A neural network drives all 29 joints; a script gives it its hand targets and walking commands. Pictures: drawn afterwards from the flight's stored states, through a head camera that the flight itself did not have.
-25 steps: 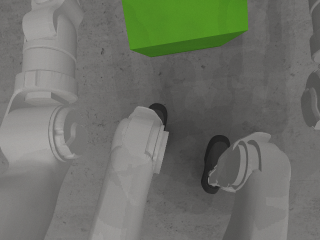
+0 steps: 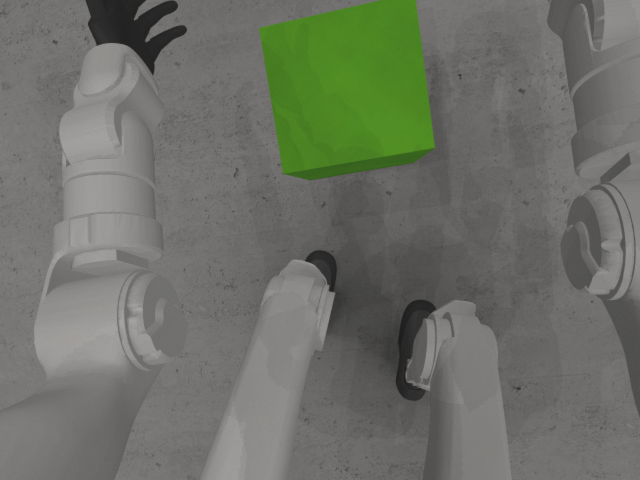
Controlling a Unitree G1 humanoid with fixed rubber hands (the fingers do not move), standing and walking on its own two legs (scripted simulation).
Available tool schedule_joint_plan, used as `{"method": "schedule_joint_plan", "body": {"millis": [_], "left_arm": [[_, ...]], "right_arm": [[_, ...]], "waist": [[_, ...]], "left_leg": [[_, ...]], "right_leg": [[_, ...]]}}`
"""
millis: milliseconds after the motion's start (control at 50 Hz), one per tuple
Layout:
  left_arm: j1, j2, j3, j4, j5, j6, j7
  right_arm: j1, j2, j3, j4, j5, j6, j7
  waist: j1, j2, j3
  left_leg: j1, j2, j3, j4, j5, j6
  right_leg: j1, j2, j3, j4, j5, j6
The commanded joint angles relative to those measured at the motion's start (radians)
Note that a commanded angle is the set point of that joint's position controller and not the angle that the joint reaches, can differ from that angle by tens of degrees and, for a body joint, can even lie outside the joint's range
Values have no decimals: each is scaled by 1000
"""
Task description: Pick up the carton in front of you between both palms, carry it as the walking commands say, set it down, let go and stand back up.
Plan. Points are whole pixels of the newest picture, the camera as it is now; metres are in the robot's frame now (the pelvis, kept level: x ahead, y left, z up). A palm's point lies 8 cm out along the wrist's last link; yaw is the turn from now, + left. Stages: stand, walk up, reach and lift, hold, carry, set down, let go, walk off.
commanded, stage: set down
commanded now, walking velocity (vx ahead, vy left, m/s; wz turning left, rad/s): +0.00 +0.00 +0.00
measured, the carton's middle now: (350, 107) +0.53 +0.11 -0.41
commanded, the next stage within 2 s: let go in 0.26 s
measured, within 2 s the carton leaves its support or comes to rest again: neither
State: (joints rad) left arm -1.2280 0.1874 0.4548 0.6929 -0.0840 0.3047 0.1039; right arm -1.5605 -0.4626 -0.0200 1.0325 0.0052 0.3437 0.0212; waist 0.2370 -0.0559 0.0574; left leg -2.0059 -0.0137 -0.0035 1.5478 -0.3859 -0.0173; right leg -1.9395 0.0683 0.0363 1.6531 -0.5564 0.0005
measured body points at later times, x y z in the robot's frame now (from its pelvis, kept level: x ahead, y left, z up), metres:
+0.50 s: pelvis +0.03 +0.01 +0.13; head +0.34 +0.02 +0.46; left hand +0.47 +0.28 +0.02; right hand +0.59 -0.10 +0.02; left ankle +0.12 +0.12 -0.50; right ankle +0.06 -0.11 -0.50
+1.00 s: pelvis +0.09 +0.03 +0.22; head +0.23 +0.02 +0.64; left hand +0.30 +0.27 +0.14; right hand +0.41 -0.15 +0.11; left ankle +0.12 +0.12 -0.50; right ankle +0.06 -0.11 -0.50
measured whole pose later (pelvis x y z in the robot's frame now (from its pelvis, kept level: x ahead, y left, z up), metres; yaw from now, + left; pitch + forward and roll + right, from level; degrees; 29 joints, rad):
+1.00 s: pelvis +0.09 +0.03 +0.22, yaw +0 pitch +18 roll -1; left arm 0.00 0.20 0.03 0.42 -0.03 0.05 -0.10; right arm -0.23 -0.13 -0.16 0.60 -0.10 0.05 -0.08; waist 0.14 0.03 0.01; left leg -0.73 -0.04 -0.02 0.65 -0.23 0.03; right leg -0.63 0.02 0.07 0.66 -0.34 0.02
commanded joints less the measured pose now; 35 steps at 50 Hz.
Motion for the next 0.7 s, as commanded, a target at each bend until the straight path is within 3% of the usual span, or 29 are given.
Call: {"method": "schedule_joint_plan", "body": {"millis": [0,220,300,380,480,580,680], "left_arm": [[-176,133,12,-127,11,-13,-11],[-115,88,22,-144,57,-26,-23],[-50,57,22,-134,93,-44,-45],[94,50,7,-163,137,-73,-91],[327,85,-52,-232,176,-120,-169],[504,123,-132,-257,170,-153,-227],[714,115,-220,-233,130,-188,-254]], "right_arm": [[-320,-71,-43,-121,-26,-16,3],[-240,-57,-100,-72,-59,-42,33],[-157,-25,-150,-55,-96,-62,34],[10,45,-205,-120,-139,-87,0],[293,197,-243,-314,-164,-119,-93],[503,284,-230,-504,-159,-150,-164],[726,319,-201,-553,-142,-186,-177]], "waist": [[85,-210,-1187],[86,-152,-1119],[60,-136,-1093],[35,-112,-1162],[2,-78,-1186],[-21,-44,-1006],[-48,1,-810]], "left_leg": [[759,-51,116,-143,484,-42],[970,-41,100,-367,528,-46],[1036,-38,93,-436,545,-44],[1165,-41,93,-491,649,-39],[1276,-42,86,-562,691,-24],[1396,-31,61,-664,578,-2],[1562,-13,19,-759,491,5]], "right_leg": [[600,54,-50,-212,317,13],[701,55,-38,-448,344,14],[745,51,-36,-528,384,18],[843,56,-34,-604,501,25],[1014,52,-17,-698,632,39],[1066,39,-18,-826,489,58],[1046,26,-30,-929,309,49]]}}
